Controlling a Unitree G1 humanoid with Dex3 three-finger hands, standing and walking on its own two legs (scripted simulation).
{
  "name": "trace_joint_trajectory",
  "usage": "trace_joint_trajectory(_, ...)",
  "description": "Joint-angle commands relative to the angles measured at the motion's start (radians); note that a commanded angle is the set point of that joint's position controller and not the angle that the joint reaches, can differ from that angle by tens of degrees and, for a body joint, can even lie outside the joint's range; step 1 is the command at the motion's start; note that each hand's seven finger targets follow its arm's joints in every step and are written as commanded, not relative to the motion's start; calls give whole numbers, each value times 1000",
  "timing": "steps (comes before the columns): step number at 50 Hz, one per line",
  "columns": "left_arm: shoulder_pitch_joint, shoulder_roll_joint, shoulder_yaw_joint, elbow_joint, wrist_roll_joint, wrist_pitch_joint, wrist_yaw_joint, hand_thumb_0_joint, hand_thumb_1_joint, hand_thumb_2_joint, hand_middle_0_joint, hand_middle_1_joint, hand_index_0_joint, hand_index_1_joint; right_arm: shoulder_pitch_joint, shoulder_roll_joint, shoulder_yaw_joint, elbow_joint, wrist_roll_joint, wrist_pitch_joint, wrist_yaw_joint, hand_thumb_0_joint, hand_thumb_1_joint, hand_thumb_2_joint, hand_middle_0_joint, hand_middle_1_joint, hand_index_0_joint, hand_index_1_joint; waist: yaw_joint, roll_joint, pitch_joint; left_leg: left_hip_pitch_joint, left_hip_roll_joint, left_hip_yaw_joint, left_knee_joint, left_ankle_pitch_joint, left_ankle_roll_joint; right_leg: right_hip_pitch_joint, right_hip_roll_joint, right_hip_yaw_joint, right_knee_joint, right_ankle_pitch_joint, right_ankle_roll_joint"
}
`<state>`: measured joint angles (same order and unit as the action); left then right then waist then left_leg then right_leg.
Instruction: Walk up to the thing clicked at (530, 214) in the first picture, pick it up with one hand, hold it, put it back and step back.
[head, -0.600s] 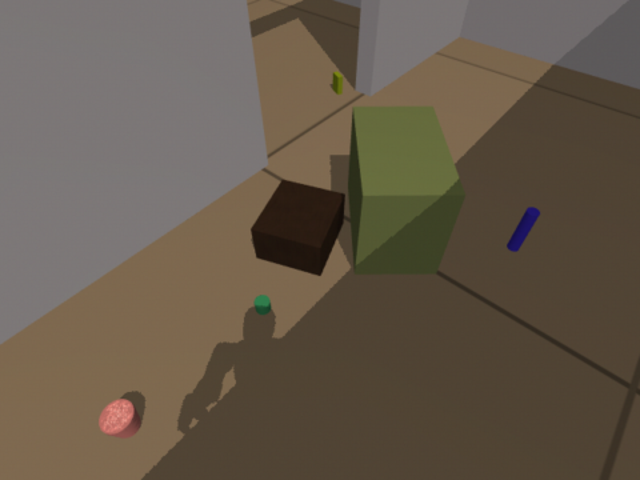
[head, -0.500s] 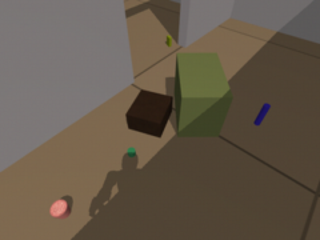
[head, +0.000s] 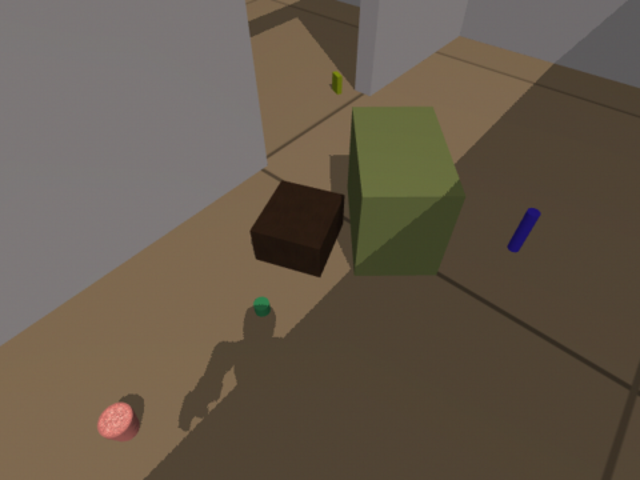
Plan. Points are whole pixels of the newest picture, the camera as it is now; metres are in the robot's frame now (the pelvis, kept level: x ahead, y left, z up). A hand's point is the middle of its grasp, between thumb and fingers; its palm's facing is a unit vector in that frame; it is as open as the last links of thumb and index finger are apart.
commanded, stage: stand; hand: left
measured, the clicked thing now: (523, 231) +1.09 -0.78 -0.68
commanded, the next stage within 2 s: walk up in 0.52 s
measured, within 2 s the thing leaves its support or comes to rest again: neither
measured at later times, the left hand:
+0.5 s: hand out of the picture +0.08 +0.25 -0.15, palm faces -0.02 -0.94 -0.35, open 7.4 cm
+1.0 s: hand (247, 422) +0.23 +0.13 -0.14, palm faces -0.30 -0.88 -0.38, open 7.4 cm
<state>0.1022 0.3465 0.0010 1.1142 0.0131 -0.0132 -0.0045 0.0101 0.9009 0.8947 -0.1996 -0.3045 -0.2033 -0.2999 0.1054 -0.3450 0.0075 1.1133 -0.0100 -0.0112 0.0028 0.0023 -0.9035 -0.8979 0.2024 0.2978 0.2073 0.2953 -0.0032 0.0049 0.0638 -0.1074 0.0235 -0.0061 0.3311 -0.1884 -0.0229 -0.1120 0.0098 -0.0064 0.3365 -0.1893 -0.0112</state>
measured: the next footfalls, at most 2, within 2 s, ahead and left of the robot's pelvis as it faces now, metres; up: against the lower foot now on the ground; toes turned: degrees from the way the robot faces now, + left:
right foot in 0.84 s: +0.12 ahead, -0.25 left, +0.00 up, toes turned -21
left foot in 1.18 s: +0.33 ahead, -0.10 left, +0.00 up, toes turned -21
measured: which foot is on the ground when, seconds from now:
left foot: down 0.00-0.86, up 0.88-1.00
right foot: down 0.00-0.56, up 0.58-0.82, down 0.84-1.00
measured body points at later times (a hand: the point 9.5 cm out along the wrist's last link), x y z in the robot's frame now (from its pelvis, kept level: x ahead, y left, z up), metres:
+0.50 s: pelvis +0.00 +0.00 +0.00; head +0.02 +0.00 +0.45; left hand +0.08 +0.30 -0.13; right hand +0.08 -0.30 -0.14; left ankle +0.00 +0.13 -0.75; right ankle +0.00 -0.11 -0.75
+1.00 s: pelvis +0.09 -0.12 -0.02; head +0.10 -0.15 +0.43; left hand +0.25 +0.17 -0.12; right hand +0.07 -0.48 -0.14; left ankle +0.11 +0.02 -0.69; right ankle +0.08 -0.23 -0.75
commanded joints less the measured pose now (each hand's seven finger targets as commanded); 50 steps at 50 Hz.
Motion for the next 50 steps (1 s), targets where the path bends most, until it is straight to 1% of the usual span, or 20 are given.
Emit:
trace_joint_trajectory(1,-36,210,39,-55,-8,-19,14,0,900,900,-200,-300,-200,-300,-33,-210,-41,-54,2,-16,-14,0,-900,-900,200,300,200,300,3,-6,-86,7,102,-81,-43,131,41,24,-135,101,-53,159,-16)
trace_joint_trajectory(25,-30,216,39,-54,-5,-19,15,0,900,900,-200,-300,-200,-300,-27,-212,-44,-56,3,-15,-15,0,-900,-900,200,300,200,300,3,-11,-93,28,104,-79,-44,162,38,27,-135,94,-58,184,-16)
trace_joint_trajectory(26,-23,329,145,-190,32,15,-43,0,900,900,-200,-300,-200,-300,69,-362,-135,-146,-12,-49,-17,0,-900,-900,200,300,200,300,-35,-71,-132,202,108,-62,73,-211,108,-277,-61,186,83,-84,-57)
trace_joint_trajectory(27,-97,294,138,-216,37,36,-70,0,900,900,-200,-300,-200,-300,151,-378,-155,-121,-14,-55,-20,0,-900,-900,200,300,200,300,-79,44,-88,328,214,-158,-14,-423,163,-549,-40,138,183,-327,-40)
trace_joint_trajectory(28,-193,238,123,-270,45,36,-90,0,900,900,-200,-300,-200,-300,161,-424,-184,-125,-20,-63,-29,0,-900,-900,200,300,200,300,-141,203,-38,284,423,-304,-173,-423,238,-621,-45,71,464,-268,-5)
trace_joint_trajectory(29,-163,249,132,-291,52,37,-96,0,900,900,-200,-300,-200,-300,122,-421,-184,-171,-19,-72,-33,0,-900,-900,200,300,200,300,-105,109,-34,216,527,-337,-184,-294,282,-631,-127,112,573,-256,12)
trace_joint_trajectory(30,-112,260,136,-285,48,37,-103,0,900,900,-200,-300,-200,-300,84,-401,-181,-192,-20,-76,-34,0,-900,-900,200,300,200,300,-59,50,-45,145,519,-304,-194,-277,273,-574,-155,136,622,-224,13)
trace_joint_trajectory(31,-77,259,137,-285,41,37,-115,0,900,900,-200,-300,-200,-300,48,-379,-176,-208,-25,-81,-33,0,-900,-900,200,300,200,300,-35,43,-43,120,468,-223,-184,-252,248,-542,-172,138,599,-204,17)
trace_joint_trajectory(33,5,245,143,-282,30,44,-144,0,900,900,-200,-300,-200,-300,-19,-376,-181,-241,-41,-84,-27,0,-900,-900,200,300,200,300,15,138,-18,83,395,-66,-164,-226,225,-478,-181,94,540,-175,28)
trace_joint_trajectory(37,-21,236,143,-300,33,35,-162,0,900,900,-200,-300,-200,-300,2,-375,-184,-253,-45,-82,-9,0,-900,-900,200,300,200,300,-13,126,10,-77,290,138,-63,-234,170,-286,-126,-60,379,-108,23)
trace_joint_trajectory(39,63,246,150,-282,33,29,-156,0,900,900,-200,-300,-200,-300,-22,-381,-183,-262,-42,-74,-4,0,-900,-900,200,300,200,300,30,133,-20,-136,284,160,24,-296,165,-177,-90,-128,373,-91,4)
trace_joint_trajectory(40,128,260,157,-268,37,25,-148,0,900,900,-200,-300,-200,-300,-30,-373,-178,-267,-36,-67,-3,0,-900,-900,200,300,200,300,71,88,-40,-186,261,191,123,-297,150,-95,-58,-151,336,-70,-10)
trace_joint_trajectory(41,227,298,176,-237,38,15,-134,0,900,900,-200,-300,-200,-300,-24,-338,-163,-269,-41,-58,-3,0,-900,-900,200,300,200,300,119,-47,-79,-255,198,231,356,-244,131,23,-13,-143,292,-133,-21)
trace_joint_trajectory(42,371,386,208,-213,37,2,-111,0,900,900,-200,-300,-200,-300,1,-264,-132,-291,-34,-54,2,0,-900,-900,200,300,200,300,196,-326,-104,-406,86,265,744,-263,84,143,-87,104,93,-380,-92)
trace_joint_trajectory(43,369,487,218,-245,24,-6,-101,0,900,900,-200,-300,-200,-300,-22,-221,-106,-358,-3,-62,9,0,-900,-900,200,300,200,300,162,-497,-69,-665,-57,155,890,-477,35,150,-303,674,-180,-486,-211)
trace_joint_trajectory(44,301,488,216,-273,6,-4,-97,0,900,900,-200,-300,-200,-300,-50,-297,-124,-356,-9,-63,8,0,-900,-900,200,300,200,300,132,-263,-43,-612,46,15,896,-414,30,61,-388,775,-199,-603,-283)
trace_joint_trajectory(45,237,440,208,-293,-11,-1,-83,0,900,900,-200,-300,-200,-300,-7,-330,-126,-323,8,-68,15,0,-900,-900,200,300,200,300,96,-116,-51,-600,85,-9,883,-312,44,94,-327,639,-152,-552,-257)
trace_joint_trajectory(47,168,383,181,-313,-3,-7,-65,0,900,900,-200,-300,-200,-300,70,-314,-126,-289,8,-76,15,0,-900,-900,200,300,200,300,39,-145,-22,-502,109,3,763,-244,53,-26,-255,465,-89,-371,-209)
trace_joint_trajectory(48,153,359,174,-321,-4,-12,-66,0,900,900,-200,-300,-200,-300,107,-310,-124,-281,5,-76,19,0,-900,-900,200,300,200,300,21,-154,-16,-437,109,2,699,-235,57,-88,-226,402,-82,-296,-193)
trace_joint_trajectory(50,131,344,165,-346,-1,-19,-72,0,900,900,-200,-300,-200,-300,146,-311,-133,-278,-6,-72,28,0,-900,-900,200,300,200,300,8,-154,3,-365,85,33,596,-228,46,-175,-192,329,-93,-302,-198)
